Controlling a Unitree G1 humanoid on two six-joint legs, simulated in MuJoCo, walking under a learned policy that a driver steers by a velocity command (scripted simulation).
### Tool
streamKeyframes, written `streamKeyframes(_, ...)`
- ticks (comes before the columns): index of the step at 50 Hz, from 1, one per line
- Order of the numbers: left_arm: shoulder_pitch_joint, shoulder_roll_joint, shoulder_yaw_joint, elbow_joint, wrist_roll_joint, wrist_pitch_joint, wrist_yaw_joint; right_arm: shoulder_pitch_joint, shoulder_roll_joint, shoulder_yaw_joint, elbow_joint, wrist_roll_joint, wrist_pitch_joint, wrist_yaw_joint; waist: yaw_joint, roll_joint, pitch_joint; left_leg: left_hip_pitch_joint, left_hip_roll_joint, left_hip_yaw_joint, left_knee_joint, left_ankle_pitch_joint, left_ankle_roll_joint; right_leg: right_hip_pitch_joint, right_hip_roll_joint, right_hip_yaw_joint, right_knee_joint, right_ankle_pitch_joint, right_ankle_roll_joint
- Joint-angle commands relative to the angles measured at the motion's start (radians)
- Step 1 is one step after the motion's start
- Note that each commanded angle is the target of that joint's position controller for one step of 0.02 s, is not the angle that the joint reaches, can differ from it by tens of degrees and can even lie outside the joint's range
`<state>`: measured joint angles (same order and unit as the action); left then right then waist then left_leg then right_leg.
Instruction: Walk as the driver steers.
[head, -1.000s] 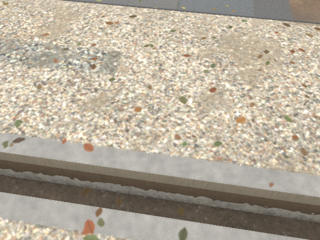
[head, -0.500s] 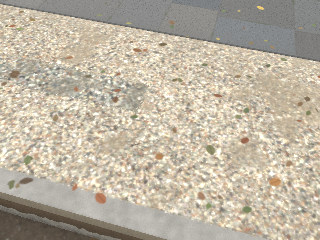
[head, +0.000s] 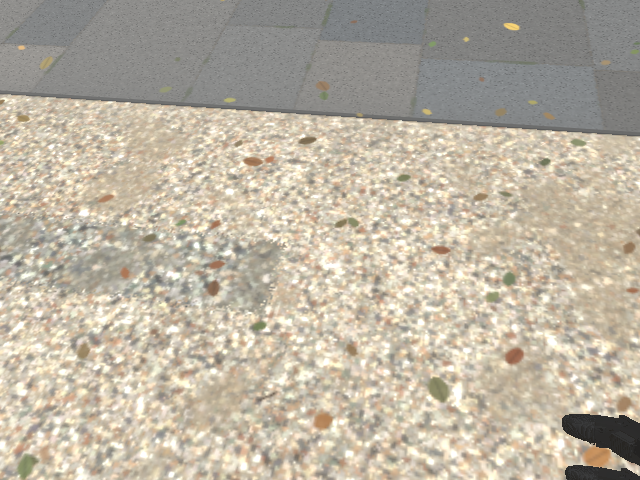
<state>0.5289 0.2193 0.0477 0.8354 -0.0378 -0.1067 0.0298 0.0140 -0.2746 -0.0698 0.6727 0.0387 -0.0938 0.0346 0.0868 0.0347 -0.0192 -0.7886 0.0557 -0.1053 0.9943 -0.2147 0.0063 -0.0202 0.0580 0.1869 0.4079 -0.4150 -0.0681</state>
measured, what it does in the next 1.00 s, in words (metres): walks ahead, turning right: left foot, then right foot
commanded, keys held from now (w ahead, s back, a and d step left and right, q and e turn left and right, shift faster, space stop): w+e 0.28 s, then w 0.72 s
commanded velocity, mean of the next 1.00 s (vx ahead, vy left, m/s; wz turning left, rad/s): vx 0.50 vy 0.00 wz -0.28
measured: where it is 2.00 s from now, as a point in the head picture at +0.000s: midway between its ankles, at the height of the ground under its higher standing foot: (460, 244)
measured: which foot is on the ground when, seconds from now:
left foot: up 0.00-0.16, down 0.18-0.68, up 0.70-1.00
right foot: down 0.00-0.18, up 0.20-0.66, down 0.68-1.00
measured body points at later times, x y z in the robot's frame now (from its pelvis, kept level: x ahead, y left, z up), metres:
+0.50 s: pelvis +0.32 +0.07 +0.01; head +0.34 +0.06 +0.46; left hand +0.57 +0.26 -0.07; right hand +0.20 -0.18 -0.13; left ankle +0.35 +0.21 -0.73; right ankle +0.41 -0.08 -0.65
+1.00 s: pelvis +0.55 -0.06 +0.02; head +0.56 -0.08 +0.47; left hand +0.63 +0.20 -0.10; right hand +0.65 -0.36 -0.09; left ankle +0.76 +0.06 -0.67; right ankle +0.49 -0.12 -0.73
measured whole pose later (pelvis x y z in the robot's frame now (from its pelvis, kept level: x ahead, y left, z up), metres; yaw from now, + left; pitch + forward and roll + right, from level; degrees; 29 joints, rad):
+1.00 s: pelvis +0.55 -0.06 +0.02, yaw -17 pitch +0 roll +0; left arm 0.41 0.26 0.02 0.87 0.00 -0.10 -0.01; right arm 0.07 -0.31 -0.04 0.87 0.01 -0.06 0.02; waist 0.07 0.05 0.01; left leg -0.65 0.10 -0.04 0.78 -0.03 0.01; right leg -0.03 0.04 -0.06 0.20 -0.18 -0.07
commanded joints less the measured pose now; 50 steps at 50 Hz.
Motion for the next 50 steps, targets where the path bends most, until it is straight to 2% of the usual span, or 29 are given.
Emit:
streamKeyframes(1, 0.235, 0.159, 0.039, 0.026, -0.02, 0.025, 0.024, -0.347, -0.07, -0.003, -0.186, 0.005, -0.048, 0.009, 0.078, -0.157, 0.199, -0.557, -0.016, 0.003, -0.172, 0.021, -0.031, 0.309, -0.286, 0.373, -0.138, 0.232, -0.185)
streamKeyframes(2, 0.025, 0.126, 0.022, -0.063, -0.017, 0.053, 0.025, -0.324, 0.018, 0.044, -0.184, -0.032, -0.054, 0.025, 0.023, -0.088, 0.213, -0.083, -0.061, 0.097, -0.357, 0.255, -0.038, -0.135, -0.199, 0.216, -0.209, 0.306, -0.156)
streamKeyframes(3, -0.007, 0.151, 0.032, -0.054, -0.006, 0.056, 0.021, -0.341, 0.084, 0.058, -0.176, -0.052, -0.053, 0.033, 0.01, -0.121, 0.172, 0.365, -0.107, 0.134, -0.407, 0.553, -0.033, -0.437, -0.152, 0.101, -0.293, 0.233, -0.097)
streamKeyframes(5, -0.091, 0.242, 0.058, -0.074, -0.009, 0.02, 0.027, -0.235, -0.005, 0.021, -0.158, -0.028, -0.058, 0.04, -0.077, -0.222, 0.137, 0.622, -0.092, 0.053, -0.317, 0.572, -0.023, -0.523, -0.177, 0.081, -0.341, 0.269, -0.058)
streamKeyframes(7, -0.12, 0.237, 0.065, -0.083, -0.029, 0.022, 0.031, -0.12, -0.109, -0.011, -0.12, -0.011, -0.04, 0.014, -0.147, -0.235, 0.076, 0.621, -0.078, 0.037, -0.382, 0.324, -0.022, -0.276, -0.178, 0.069, -0.203, 0.453, -0.01)
streamKeyframes(8, -0.108, 0.233, 0.063, -0.072, -0.01, 0.035, 0.03, 0.004, -0.145, -0.028, -0.083, -0.01, -0.03, -0.008, -0.21, -0.242, 0.0, 0.687, -0.089, 0.062, -0.396, 0.165, -0.003, -0.2, -0.166, 0.059, -0.02, 0.627, 0.018)
streamKeyframes(9, -0.071, 0.22, 0.065, -0.086, 0.033, 0.051, 0.018, 0.209, -0.194, -0.051, -0.041, 0.001, -0.02, -0.026, -0.291, -0.231, -0.108, 0.812, -0.004, 0.016, -0.399, 0.04, 0.032, -0.197, -0.149, 0.099, 0.252, 0.692, 0.027)
streamKeyframes(10, 0.126, 0.058, 0.027, -0.081, 0.07, 0.044, 0.004, 0.32, -0.276, -0.047, -0.001, -0.049, -0.018, -0.016, -0.163, 0.091, -0.335, 1.197, 0.19, -0.19, -0.307, 0.277, 0.103, -0.41, -0.06, 0.053, 0.582, 0.191, 0.031)
streamKeyframes(11, 0.27, -0.043, -0.021, -0.112, -0.009, 0.031, -0.011, 0.436, -0.317, -0.061, 0.07, -0.044, -0.002, 0.011, -0.101, 0.544, -0.585, 1.381, 0.361, -0.723, -0.589, 0.004, 0.256, -0.632, 0.02, 0.045, 0.903, -0.174, 0.053)
streamKeyframes(12, 0.181, 0.058, 0.0, -0.076, -0.026, 0.036, -0.011, 0.401, -0.195, -0.038, 0.048, -0.038, 0.006, 0.012, -0.125, 0.363, -0.509, 1.27, 0.311, -0.779, -0.697, -0.259, 0.213, -0.702, -0.038, 0.059, 0.992, -0.129, 0.041)
streamKeyframes(13, -0.009, 0.141, 0.021, -0.098, -0.036, 0.044, -0.008, 0.288, -0.101, -0.006, 0.023, -0.042, 0.017, 0.001, -0.154, 0.159, -0.302, 1.068, 0.257, -0.549, -0.722, -0.303, 0.189, -0.738, -0.073, -0.027, 0.937, -0.021, 0.036)
streamKeyframes(14, -0.079, 0.161, 0.023, -0.103, -0.017, 0.056, -0.007, 0.218, -0.076, -0.003, 0.018, -0.066, 0.013, -0.002, -0.138, 0.058, -0.238, 0.914, 0.258, -0.452, -0.717, -0.244, 0.202, -0.683, -0.122, -0.04, 0.901, 0.047, 0.018)
streamKeyframes(15, -0.089, 0.129, 0.015, -0.101, 0.002, 0.061, -0.019, 0.199, -0.086, -0.01, 0.059, -0.07, 0.008, -0.001, -0.101, 0.069, -0.18, 0.761, 0.244, -0.405, -0.755, -0.205, 0.22, -0.605, -0.164, -0.039, 0.863, 0.073, 0.009)
streamKeyframes(16, -0.159, 0.148, 0.04, -0.071, -0.012, 0.071, -0.025, 0.229, -0.054, -0.006, 0.112, -0.066, -0.015, -0.013, -0.1, 0.103, -0.1, 0.637, 0.225, -0.35, -0.753, -0.178, 0.199, -0.563, -0.176, -0.031, 0.941, 0.039, -0.017)
streamKeyframes(17, -0.174, 0.109, 0.029, -0.096, -0.012, 0.087, -0.025, 0.28, -0.06, -0.011, 0.167, -0.045, -0.021, -0.02, -0.107, 0.162, -0.025, 0.614, 0.232, -0.355, -0.774, -0.134, 0.205, -0.669, -0.145, -0.064, 1.141, -0.048, -0.023)
streamKeyframes(19, -0.161, 0.059, 0.003, -0.141, 0.008, 0.073, -0.036, 0.258, -0.014, 0.014, 0.206, -0.02, -0.019, -0.024, -0.019, 0.092, -0.01, 0.577, 0.213, -0.285, -0.797, -0.15, 0.185, -0.766, -0.176, -0.028, 1.05, 0.103, -0.056)
streamKeyframes(20, -0.203, 0.058, -0.004, -0.147, 0.013, 0.071, -0.042, 0.231, -0.007, 0.018, 0.203, -0.028, -0.016, -0.026, -0.014, 0.05, 0.023, 0.529, 0.199, -0.225, -0.815, -0.129, 0.187, -0.775, -0.169, -0.013, 1.007, 0.162, -0.049)
streamKeyframes(21, -0.245, 0.042, -0.023, -0.174, 0.023, 0.069, -0.042, 0.166, -0.057, 0.005, 0.183, -0.026, 0.001, -0.029, -0.002, 0.038, 0.049, 0.462, 0.178, -0.148, -0.835, -0.081, 0.214, -0.758, -0.177, -0.044, 0.852, 0.208, -0.015)
streamKeyframes(23, -0.279, 0.101, -0.018, -0.176, 0.043, 0.064, -0.049, 0.138, -0.091, 0.003, 0.168, -0.045, -0.024, -0.024, -0.011, 0.026, 0.011, 0.412, 0.177, -0.05, -0.899, 0.124, 0.233, -0.599, -0.184, -0.084, 0.674, 0.34, 0.017)
streamKeyframes(25, -0.291, 0.122, -0.021, -0.167, 0.04, 0.068, -0.046, 0.15, -0.156, -0.014, 0.179, -0.022, -0.041, -0.028, -0.024, 0.004, 0.013, 0.431, 0.184, 0.024, -0.938, 0.175, 0.222, -0.5, -0.199, -0.105, 0.484, 0.381, 0.027)
streamKeyframes(31, -0.469, 0.159, -0.012, -0.201, 0.039, 0.068, -0.065, 0.31, -0.225, -0.02, 0.254, 0.008, 0.013, -0.013, -0.141, 0.031, 0.107, 0.706, 0.224, 0.051, -0.879, 0.112, 0.173, -0.484, -0.151, -0.206, 0.143, 0.315, 0.007)
streamKeyframes(33, -0.328, 0.194, 0.016, -0.16, 0.038, 0.067, -0.063, 0.302, -0.217, -0.01, 0.257, -0.003, 0.03, -0.011, -0.068, 0.017, 0.038, 0.69, 0.177, 0.094, -0.7, 0.278, 0.139, -0.255, -0.089, -0.254, 0.069, 0.273, -0.014)
streamKeyframes(34, -0.157, 0.246, 0.046, -0.1, 0.033, 0.066, -0.057, 0.295, -0.169, 0.008, 0.247, -0.018, 0.033, -0.011, -0.001, -0.019, -0.066, 0.628, 0.115, 0.148, -0.486, 0.348, 0.103, -0.033, -0.094, -0.235, 0.063, 0.277, -0.03)
streamKeyframes(35, -0.039, 0.341, 0.068, -0.081, 0.041, 0.066, -0.044, 0.292, -0.086, 0.042, 0.201, -0.049, 0.03, -0.012, 0.019, -0.218, -0.177, 0.369, 0.014, 0.195, -0.126, 0.106, 0.045, 0.227, -0.313, 0.089, 0.01, 0.251, -0.107)
streamKeyframes(36, -0.021, 0.361, 0.064, -0.084, 0.042, 0.062, -0.05, 0.311, -0.037, 0.059, 0.187, -0.041, 0.014, -0.016, -0.01, -0.371, -0.238, 0.121, -0.104, 0.118, 0.11, -0.307, 0.029, 0.324, -0.423, 0.45, -0.145, -0.009, -0.195)
streamKeyframes(37, -0.093, 0.267, 0.039, -0.105, 0.045, 0.04, -0.057, 0.277, -0.115, 0.037, 0.197, -0.015, 0.004, -0.009, -0.013, -0.235, -0.164, 0.043, -0.055, 0.015, 0.264, -0.286, 0.046, 0.223, -0.423, 0.459, -0.173, -0.11, -0.18)
streamKeyframes(39, -0.213, 0.213, 0.021, -0.112, 0.048, 0.02, -0.063, 0.202, -0.132, 0.03, 0.184, -0.004, -0.003, -0.008, -0.05, -0.139, -0.044, 0.033, 0.029, 0.033, 0.254, -0.119, 0.066, 0.05, -0.349, 0.231, -0.193, -0.016, -0.142)
streamKeyframes(42, -0.254, 0.155, 0.0, -0.09, 0.05, -0.001, -0.065, 0.186, -0.122, 0.022, 0.192, -0.01, 0.016, -0.014, -0.089, -0.136, 0.006, 0.144, 0.074, 0.033, 0.107, -0.012, 0.055, -0.081, -0.297, 0.086, -0.271, 0.172, -0.138)
streamKeyframes(50, -0.167, 0.216, 0.021, -0.019, 0.036, -0.009, -0.036, -0.024, -0.069, 0.033, 0.127, -0.027, 0.022, -0.004, -0.038, -0.087, 0.104, 0.089, 0.048, 0.079, -0.316, 0.277, -0.003, -0.047, -0.274, -0.092, -0.333, 0.359, -0.129)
